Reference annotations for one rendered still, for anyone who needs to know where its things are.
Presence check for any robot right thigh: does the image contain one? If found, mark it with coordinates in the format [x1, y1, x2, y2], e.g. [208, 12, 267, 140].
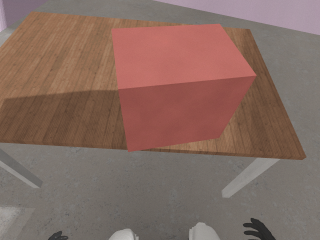
[188, 224, 220, 240]

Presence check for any carton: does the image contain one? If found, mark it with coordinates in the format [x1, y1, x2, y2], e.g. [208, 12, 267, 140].
[111, 23, 257, 152]

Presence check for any table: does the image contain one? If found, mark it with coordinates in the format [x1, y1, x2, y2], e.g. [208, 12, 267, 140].
[0, 11, 306, 198]

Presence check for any robot thigh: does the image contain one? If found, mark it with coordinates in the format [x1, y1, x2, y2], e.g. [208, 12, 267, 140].
[109, 230, 139, 240]
[188, 224, 220, 240]

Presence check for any robot left thigh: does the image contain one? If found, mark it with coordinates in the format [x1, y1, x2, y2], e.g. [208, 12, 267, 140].
[109, 230, 139, 240]

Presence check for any robot right hand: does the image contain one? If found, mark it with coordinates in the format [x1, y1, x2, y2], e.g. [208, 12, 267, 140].
[243, 218, 276, 240]

